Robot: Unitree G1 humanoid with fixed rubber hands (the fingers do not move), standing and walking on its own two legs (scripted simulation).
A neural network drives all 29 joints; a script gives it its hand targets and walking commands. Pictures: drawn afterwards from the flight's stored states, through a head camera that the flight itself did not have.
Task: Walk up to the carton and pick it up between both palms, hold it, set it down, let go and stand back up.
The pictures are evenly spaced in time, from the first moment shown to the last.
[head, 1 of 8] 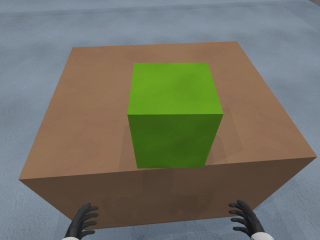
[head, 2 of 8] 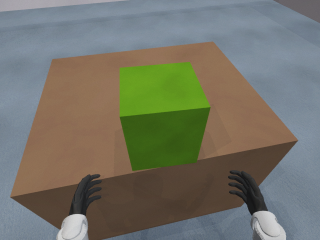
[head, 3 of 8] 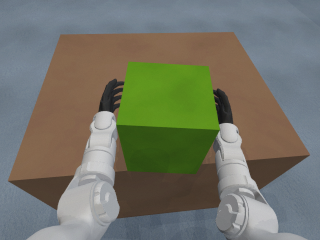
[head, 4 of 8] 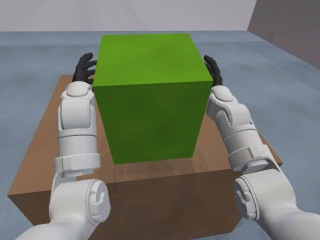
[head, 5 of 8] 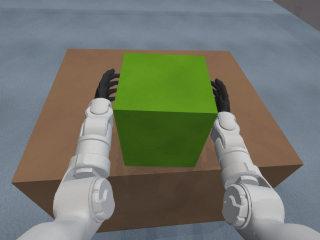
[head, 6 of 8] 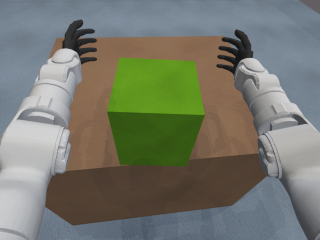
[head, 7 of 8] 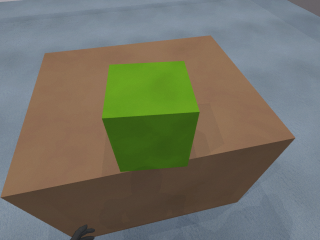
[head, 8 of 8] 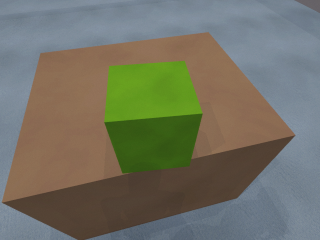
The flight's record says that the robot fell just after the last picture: no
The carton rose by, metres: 0.21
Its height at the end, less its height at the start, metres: +0.00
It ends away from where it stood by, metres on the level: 0.02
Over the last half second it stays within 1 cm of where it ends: yes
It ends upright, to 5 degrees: yes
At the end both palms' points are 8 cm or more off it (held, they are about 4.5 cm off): yes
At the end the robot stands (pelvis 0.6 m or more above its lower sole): yes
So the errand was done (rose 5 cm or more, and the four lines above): yes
